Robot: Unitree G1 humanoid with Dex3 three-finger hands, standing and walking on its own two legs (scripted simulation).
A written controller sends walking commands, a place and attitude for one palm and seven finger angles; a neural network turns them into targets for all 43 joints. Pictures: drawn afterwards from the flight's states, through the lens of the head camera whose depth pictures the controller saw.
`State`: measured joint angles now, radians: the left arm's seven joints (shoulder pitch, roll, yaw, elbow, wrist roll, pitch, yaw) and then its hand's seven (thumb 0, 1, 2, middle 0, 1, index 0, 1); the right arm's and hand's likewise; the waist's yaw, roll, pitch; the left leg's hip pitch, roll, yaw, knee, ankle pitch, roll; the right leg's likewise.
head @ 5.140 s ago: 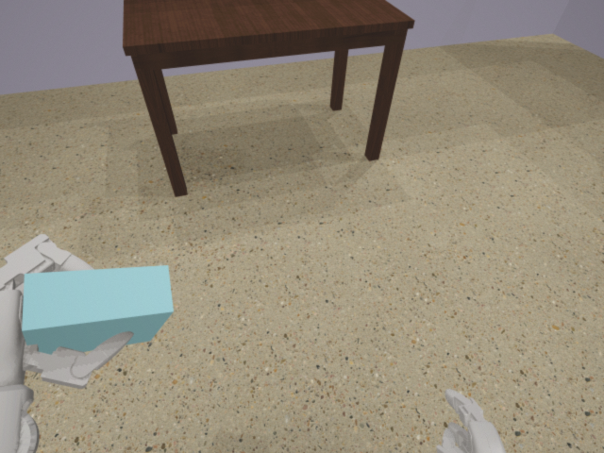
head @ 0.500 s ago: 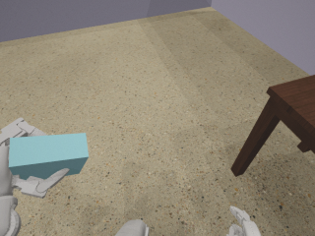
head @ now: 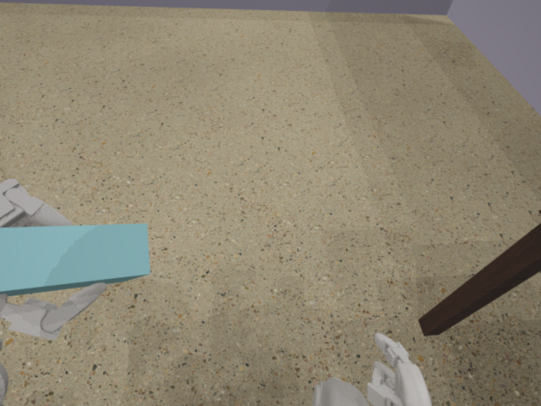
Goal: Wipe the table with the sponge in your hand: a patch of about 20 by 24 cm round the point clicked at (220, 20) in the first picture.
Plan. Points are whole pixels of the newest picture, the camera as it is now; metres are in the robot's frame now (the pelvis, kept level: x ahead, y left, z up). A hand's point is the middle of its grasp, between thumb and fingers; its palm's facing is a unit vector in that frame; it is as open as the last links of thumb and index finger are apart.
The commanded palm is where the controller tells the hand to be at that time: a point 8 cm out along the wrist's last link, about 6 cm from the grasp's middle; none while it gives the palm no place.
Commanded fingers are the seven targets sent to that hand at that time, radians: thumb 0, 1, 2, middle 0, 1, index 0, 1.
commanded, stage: walk to a spot facing it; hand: left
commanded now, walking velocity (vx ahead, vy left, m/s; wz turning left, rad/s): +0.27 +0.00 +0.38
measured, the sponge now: (92, 259) +0.23 +0.20 +0.17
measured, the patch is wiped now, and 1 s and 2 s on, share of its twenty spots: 0.00 0.00 0.00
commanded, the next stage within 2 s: turn to face it in 0.40 s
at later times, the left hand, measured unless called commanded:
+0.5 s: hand (30, 252) +0.23 +0.26 +0.18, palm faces +0.57 -0.69 -0.44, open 9.3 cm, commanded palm +0.16 +0.29 +0.18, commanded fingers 0.00 0.10 1.30 -1.20 -1.60 -1.20 -1.60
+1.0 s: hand (118, 208) +0.30 +0.21 +0.16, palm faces +0.52 -0.73 -0.44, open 9.3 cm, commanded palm +0.23 +0.24 +0.18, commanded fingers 0.00 0.10 1.30 -1.20 -1.60 -1.20 -1.60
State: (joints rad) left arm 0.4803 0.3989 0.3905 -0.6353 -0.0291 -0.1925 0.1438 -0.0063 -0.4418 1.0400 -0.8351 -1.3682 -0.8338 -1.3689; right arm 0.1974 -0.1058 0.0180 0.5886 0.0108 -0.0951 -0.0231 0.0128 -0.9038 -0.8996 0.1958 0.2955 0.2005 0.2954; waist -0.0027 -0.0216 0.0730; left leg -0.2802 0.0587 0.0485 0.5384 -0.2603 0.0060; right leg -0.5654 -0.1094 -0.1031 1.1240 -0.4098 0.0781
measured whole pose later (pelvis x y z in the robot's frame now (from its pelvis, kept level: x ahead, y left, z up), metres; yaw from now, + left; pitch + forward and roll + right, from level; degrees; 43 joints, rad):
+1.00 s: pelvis +0.11 -0.06 -0.01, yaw +7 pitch -2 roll +1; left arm 0.38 0.33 0.34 -0.46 -0.03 -0.15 0.13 -0.01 -0.44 1.04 -0.84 -1.36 -0.84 -1.36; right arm 0.10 -0.17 0.03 0.59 0.00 -0.07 -0.02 0.01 -0.90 -0.90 0.20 0.30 0.21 0.30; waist 0.05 0.05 0.11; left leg -0.41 0.11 0.06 1.02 -0.49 -0.08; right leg -0.35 0.02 -0.11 0.64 -0.26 -0.09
